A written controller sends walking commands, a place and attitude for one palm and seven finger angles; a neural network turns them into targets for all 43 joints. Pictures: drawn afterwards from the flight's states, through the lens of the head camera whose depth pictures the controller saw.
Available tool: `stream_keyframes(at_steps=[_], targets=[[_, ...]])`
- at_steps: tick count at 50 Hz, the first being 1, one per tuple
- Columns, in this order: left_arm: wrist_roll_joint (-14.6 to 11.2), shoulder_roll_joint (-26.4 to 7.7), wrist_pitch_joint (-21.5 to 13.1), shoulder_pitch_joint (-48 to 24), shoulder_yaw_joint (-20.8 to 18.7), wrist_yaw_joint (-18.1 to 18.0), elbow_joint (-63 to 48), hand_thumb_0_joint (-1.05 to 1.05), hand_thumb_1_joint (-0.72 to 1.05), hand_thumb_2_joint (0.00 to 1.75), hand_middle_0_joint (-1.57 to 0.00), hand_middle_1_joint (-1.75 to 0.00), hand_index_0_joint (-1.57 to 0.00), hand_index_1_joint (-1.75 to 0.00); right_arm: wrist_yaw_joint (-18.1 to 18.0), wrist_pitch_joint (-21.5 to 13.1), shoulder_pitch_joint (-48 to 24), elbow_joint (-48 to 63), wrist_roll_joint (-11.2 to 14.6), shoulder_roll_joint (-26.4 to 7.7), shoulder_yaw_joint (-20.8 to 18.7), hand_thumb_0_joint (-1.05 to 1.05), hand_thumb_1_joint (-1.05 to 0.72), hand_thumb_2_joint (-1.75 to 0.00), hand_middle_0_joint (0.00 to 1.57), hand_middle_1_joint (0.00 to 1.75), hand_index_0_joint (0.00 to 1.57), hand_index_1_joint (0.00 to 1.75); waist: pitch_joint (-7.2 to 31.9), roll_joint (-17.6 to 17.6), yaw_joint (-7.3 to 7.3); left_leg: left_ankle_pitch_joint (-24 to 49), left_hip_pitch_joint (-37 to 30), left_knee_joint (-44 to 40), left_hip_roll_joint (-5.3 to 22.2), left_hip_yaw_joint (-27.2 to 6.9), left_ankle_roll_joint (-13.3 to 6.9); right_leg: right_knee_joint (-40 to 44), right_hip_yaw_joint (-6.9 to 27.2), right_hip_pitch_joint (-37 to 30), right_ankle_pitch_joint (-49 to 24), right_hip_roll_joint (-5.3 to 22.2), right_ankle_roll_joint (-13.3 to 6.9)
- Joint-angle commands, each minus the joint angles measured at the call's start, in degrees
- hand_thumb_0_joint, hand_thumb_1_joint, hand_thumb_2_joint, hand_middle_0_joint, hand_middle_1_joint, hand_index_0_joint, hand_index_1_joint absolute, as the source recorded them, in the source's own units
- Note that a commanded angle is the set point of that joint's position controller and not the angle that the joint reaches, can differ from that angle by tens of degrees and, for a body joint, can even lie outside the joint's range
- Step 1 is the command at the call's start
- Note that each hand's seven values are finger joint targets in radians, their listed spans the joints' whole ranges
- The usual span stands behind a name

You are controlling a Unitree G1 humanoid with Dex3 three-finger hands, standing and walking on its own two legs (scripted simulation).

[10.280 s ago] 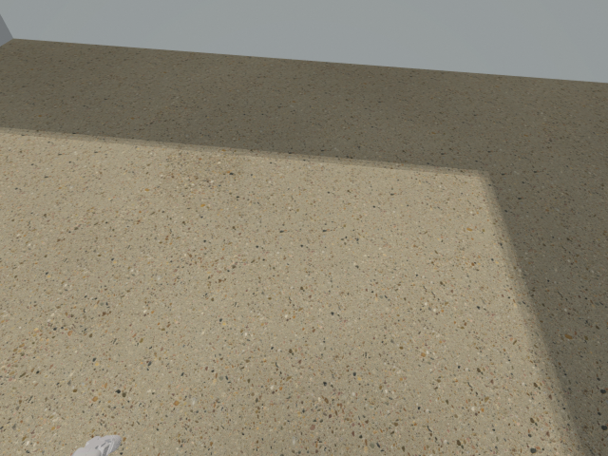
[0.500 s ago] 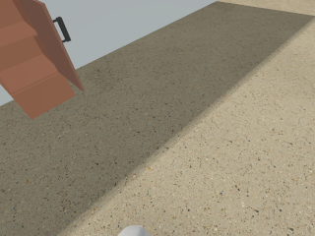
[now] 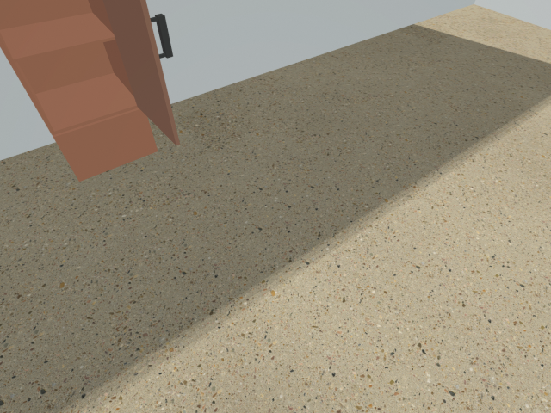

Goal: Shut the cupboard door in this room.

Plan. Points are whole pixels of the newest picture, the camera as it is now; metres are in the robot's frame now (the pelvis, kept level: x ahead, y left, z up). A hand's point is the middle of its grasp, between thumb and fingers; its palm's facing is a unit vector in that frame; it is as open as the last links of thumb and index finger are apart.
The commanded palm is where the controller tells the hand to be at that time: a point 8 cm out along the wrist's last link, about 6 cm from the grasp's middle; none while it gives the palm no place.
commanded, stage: turn or walk to find it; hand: left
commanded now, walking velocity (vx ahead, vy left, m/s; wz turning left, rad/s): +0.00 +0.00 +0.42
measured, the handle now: (158, 38) +1.24 +0.51 -0.03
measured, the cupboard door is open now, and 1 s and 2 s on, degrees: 94 94 94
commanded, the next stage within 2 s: stand and wait in 1.34 s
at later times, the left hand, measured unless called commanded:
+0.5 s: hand out of the picture -0.02 +0.24 -0.18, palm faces +0.22 -0.95 -0.24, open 7.4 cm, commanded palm none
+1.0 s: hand out of the picture -0.07 +0.16 -0.15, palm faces +0.42 -0.86 -0.28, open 7.4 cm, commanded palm none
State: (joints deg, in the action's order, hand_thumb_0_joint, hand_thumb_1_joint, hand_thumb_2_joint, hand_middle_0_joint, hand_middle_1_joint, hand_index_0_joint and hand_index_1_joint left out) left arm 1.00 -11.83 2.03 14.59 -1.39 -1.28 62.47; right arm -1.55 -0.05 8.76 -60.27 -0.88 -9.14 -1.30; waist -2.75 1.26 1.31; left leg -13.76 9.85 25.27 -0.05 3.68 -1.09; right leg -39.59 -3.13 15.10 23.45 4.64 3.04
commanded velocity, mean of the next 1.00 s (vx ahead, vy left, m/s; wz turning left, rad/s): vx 0.00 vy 0.00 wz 0.44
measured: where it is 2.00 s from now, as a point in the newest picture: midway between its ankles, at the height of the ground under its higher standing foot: outside the picture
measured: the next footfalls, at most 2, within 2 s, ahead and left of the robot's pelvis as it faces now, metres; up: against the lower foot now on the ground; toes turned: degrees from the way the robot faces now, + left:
right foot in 0.06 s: +0.03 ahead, -0.13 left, +0.00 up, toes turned -5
left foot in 0.36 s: +0.00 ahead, +0.13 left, +0.00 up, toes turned +14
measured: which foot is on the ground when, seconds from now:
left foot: down 0.00-0.08, up 0.10-0.34, down 0.36-0.78, up 0.80-1.00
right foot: up 0.00-0.04, down 0.06-0.36, up 0.38-0.76, down 0.78-1.00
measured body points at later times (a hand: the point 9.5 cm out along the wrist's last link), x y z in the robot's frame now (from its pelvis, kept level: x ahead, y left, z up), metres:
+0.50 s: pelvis -0.04 +0.02 -0.01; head -0.02 +0.05 +0.44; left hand -0.03 +0.29 -0.16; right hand +0.04 -0.22 -0.15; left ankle -0.04 +0.12 -0.74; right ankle -0.04 -0.12 -0.67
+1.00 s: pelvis -0.06 -0.04 +0.00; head -0.02 -0.06 +0.45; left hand -0.09 +0.21 -0.13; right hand +0.09 -0.26 -0.16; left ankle -0.14 +0.10 -0.65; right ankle -0.03 -0.13 -0.74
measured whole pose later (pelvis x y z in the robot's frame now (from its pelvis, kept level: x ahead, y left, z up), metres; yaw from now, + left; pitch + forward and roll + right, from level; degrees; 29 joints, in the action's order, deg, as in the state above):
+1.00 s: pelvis -0.06 -0.04 +0.00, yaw +26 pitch -1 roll +2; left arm 1.5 -8.8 0.7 12.4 -1.7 -1.4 53.7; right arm 0.8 4.4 12.8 -56.0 -1.4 -15.0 -5.2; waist -3.6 -2.3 -1.7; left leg -20.8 28.5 65.7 0.3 -2.0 3.3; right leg -29.0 -8.6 11.2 16.8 4.4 -1.8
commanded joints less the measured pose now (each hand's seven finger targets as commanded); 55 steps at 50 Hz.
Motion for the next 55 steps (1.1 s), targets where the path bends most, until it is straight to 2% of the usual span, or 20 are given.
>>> stream_keyframes(at_steps=[1,3,5,8,11,15,16,18,19,21,24,30,36,37,38,39,40,42,44,55], targets=[[-0.2,-3.7,-1.9,5.0,-0.4,-0.5,-0.9,0.0,0.9,0.9,-0.2,-0.3,-0.2,-0.3,0.0,-0.2,2.4,1.2,0.7,-9.0,-2.2,0.0,-0.9,-0.9,0.2,0.3,0.2,0.3,3.0,-5.2,0.22,18.7,1.1,-1.8,10.2,-10.1,-3.4,16.4,-0.4,-6.5,-13.5,1.1,-0.1],[0.1,-7.5,-2.3,4.5,-1.1,-0.8,-1.6,0.0,0.9,0.9,-0.2,-0.3,-0.2,-0.3,0.7,0.0,2.1,2.5,0.9,-6.1,-1.8,0.0,-0.9,-0.9,0.2,0.3,0.2,0.3,2.0,2.7,-0.38,5.6,7.7,3.0,4.0,-5.2,0.3,18.4,6.6,-8.7,-20.1,9.6,-3.5],[0.2,-10.1,-2.3,3.7,-2.5,-0.7,-3.2,0.0,0.9,0.9,-0.2,-0.3,-0.2,-0.3,0.8,1.6,-0.3,4.2,0.2,-6.4,-2.3,0.0,-0.9,-0.9,0.2,0.3,0.2,0.3,-1.6,15.7,1.1,-12.0,10.8,15.2,0.8,-2.3,2.1,24.8,13.5,-2.0,-14.8,16.8,-10.5],[0.8,-9.0,-2.1,0.7,-3.0,-0.9,-5.4,0.0,0.9,0.9,-0.2,-0.3,-0.2,-0.3,1.3,2.2,-0.2,4.6,0.4,-6.3,-3.1,0.0,-0.9,-0.9,0.2,0.3,0.2,0.3,-2.7,8.2,0.08,-15.6,14.5,31.2,1.7,-3.7,2.0,22.8,8.8,-0.7,-22.0,17.4,-12.7],[1.1,-9.7,-2.2,-0.3,-3.8,-1.0,-6.8,0.0,0.9,0.9,-0.2,-0.3,-0.2,-0.3,1.8,2.1,0.3,5.4,0.6,-5.2,-3.0,0.0,-0.9,-0.9,0.2,0.3,0.2,0.3,0.0,8.6,0.15,-16.1,13.6,25.8,2.3,-1.6,2.9,18.5,2.7,-4.6,-29.6,16.3,-11.0],[0.5,-11.1,-1.5,-0.8,-4.4,-0.6,-7.8,0.0,0.9,0.9,-0.2,-0.3,-0.2,-0.3,1.8,1.4,4.3,5.5,0.3,-5.7,-2.9,0.0,-0.9,-0.9,0.2,0.3,0.2,0.3,3.8,7.3,-1.35,-4.6,4.9,8.8,1.4,1.9,3.2,11.5,-1.4,-3.1,-25.3,15.0,-7.6],[0.1,-10.2,-1.1,-1.2,-4.3,-0.5,-8.2,0.0,0.9,0.9,-0.2,-0.3,-0.2,-0.3,2.0,1.0,6.5,5.3,0.2,-6.9,-3.1,0.0,-0.9,-0.9,0.2,0.3,0.2,0.3,4.9,2.7,-2.59,1.5,-1.0,1.6,2.6,0.1,2.5,6.1,-3.6,0.9,-19.4,13.5,-4.8],[-0.3,-4.6,-0.2,-3.4,-3.1,0.1,-12.4,0.0,0.9,0.9,-0.2,-0.3,-0.2,-0.3,1.7,0.6,9.9,6.1,-0.6,-16.5,-5.2,0.0,-0.9,-0.9,0.2,0.3,0.2,0.3,3.1,-21.3,-4.47,13.3,-2.5,-10.2,22.1,-27.2,-7.5,-15.2,-5.5,16.8,12.3,1.8,1.4],[0.1,-5.3,0.5,-7.2,-3.0,-0.4,-12.6,0.0,0.9,0.9,-0.2,-0.3,-0.2,-0.3,1.0,0.6,11.2,5.3,-0.6,-16.5,-5.4,0.0,-0.9,-0.9,0.2,0.3,0.2,0.3,3.5,-17.7,-5.94,7.2,1.6,-11.7,22.1,-28.5,-8.5,-21.7,0.3,15.8,11.2,2.2,0.5],[0.1,-5.6,0.4,-8.1,-3.4,0.3,-11.8,0.0,0.9,0.9,-0.2,-0.3,-0.2,-0.3,0.5,0.5,6.1,6.3,-0.6,-13.7,-4.3,0.0,-0.9,-0.9,0.2,0.3,0.2,0.3,1.3,-11.9,-3.28,0.8,5.0,-11.3,18.0,-24.8,-8.0,-25.8,2.8,16.9,4.0,2.4,0.2],[0.0,-5.1,-0.1,-4.8,-3.1,0.6,-10.2,0.0,0.9,0.9,-0.2,-0.3,-0.2,-0.3,0.4,-0.1,4.1,7.2,-0.5,-12.4,-3.7,0.0,-0.9,-0.9,0.2,0.3,0.2,0.3,4.0,-8.7,-1.89,9.7,1.0,-9.0,13.9,-18.0,-7.6,-23.1,2.1,15.0,-0.2,1.4,0.8],[-0.4,-4.3,-0.3,-7.8,-2.5,0.2,-12.3,0.0,0.9,0.9,-0.2,-0.3,-0.2,-0.3,0.6,0.5,7.7,6.7,-0.6,-12.8,-4.3,0.0,-0.9,-0.9,0.2,0.3,0.2,0.3,5.5,-8.4,-3.97,17.1,-3.8,-6.9,14.2,-21.1,-9.3,-12.5,2.2,12.9,3.0,-0.9,1.1],[-0.8,-4.9,-1.0,-1.8,-2.5,-0.2,-11.7,0.0,0.9,0.9,-0.2,-0.3,-0.2,-0.3,1.2,1.3,4.3,8.2,-0.5,-13.1,-5.0,0.0,-0.9,-0.9,0.2,0.3,0.2,0.3,6.1,-9.2,-1.22,15.4,4.4,-3.4,10.4,-22.0,-6.8,7.8,0.4,-1.8,-4.5,-3.4,0.0],[-0.7,-5.5,-1.4,0.8,-2.8,-0.3,-11.2,0.0,0.9,0.9,-0.2,-0.3,-0.2,-0.3,1.4,1.4,3.5,8.8,-0.2,-12.3,-4.9,0.0,-0.9,-0.9,0.2,0.3,0.2,0.3,6.6,-7.5,0.06,11.0,8.4,-0.9,8.4,-20.5,-4.8,15.8,0.5,-7.9,-9.7,-2.3,-0.2],[-0.1,-9.0,-1.8,2.0,-3.4,-0.7,-11.1,0.0,0.9,0.9,-0.2,-0.3,-0.2,-0.3,1.7,1.5,3.8,9.4,0.3,-9.5,-4.6,0.0,-0.9,-0.9,0.2,0.3,0.2,0.3,6.4,0.4,0.48,1.4,16.7,6.3,3.7,-16.0,-1.3,22.3,8.2,-14.3,-7.1,5.6,-2.6],[0.7,-13.6,-2.1,1.4,-4.3,-0.9,-12.0,0.0,0.9,0.9,-0.2,-0.3,-0.2,-0.3,1.9,1.6,3.3,11.3,0.3,-6.3,-3.9,0.0,-0.9,-0.9,0.2,0.3,0.2,0.3,3.4,14.5,0.7,-13.7,25.7,18.6,-4.1,-7.1,2.6,26.1,22.0,-14.0,-7.0,19.1,-8.7],[0.1,-13.7,-2.1,-0.1,-4.5,-1.0,-13.4,0.0,0.9,0.9,-0.2,-0.3,-0.2,-0.3,1.7,2.4,1.6,11.4,-0.5,-9.4,-4.7,0.0,-0.9,-0.9,0.2,0.3,0.2,0.3,2.2,14.1,1.35,-18.1,24.2,29.7,-1.8,-8.9,2.4,27.5,22.8,-5.1,-7.5,22.9,-12.0],[0.0,-10.5,-2.0,-5.6,-3.8,-1.1,-14.4,0.0,0.9,0.9,-0.2,-0.3,-0.2,-0.3,2.2,3.5,2.1,9.6,-0.5,-9.5,-5.2,0.0,-0.9,-0.9,0.2,0.3,0.2,0.3,-2.8,6.7,-1.97,-12.6,22.4,42.3,-0.2,-9.5,2.1,27.0,15.9,3.1,-5.4,17.6,-11.0],[0.1,-8.0,-2.5,-7.7,-3.0,-0.7,-14.9,0.0,0.9,0.9,-0.2,-0.3,-0.2,-0.3,2.6,3.6,5.5,7.8,-0.6,-8.3,-4.8,0.0,-0.9,-0.9,0.2,0.3,0.2,0.3,-2.4,6.1,-3.8,-6.9,22.0,45.5,0.4,-7.2,3.3,24.2,6.8,1.5,-12.6,12.7,-8.8],[0.8,-11.4,-2.5,4.6,-3.8,-0.5,-9.3,0.0,0.9,0.9,-0.2,-0.3,-0.2,-0.3,2.2,2.5,-3.2,9.0,0.4,-7.3,-2.6,0.0,-0.9,-0.9,0.2,0.3,0.2,0.3,4.1,9.8,2.05,-13.6,15.9,22.0,1.3,-1.0,4.5,16.0,2.4,-13.3,-40.6,15.7,-11.7]])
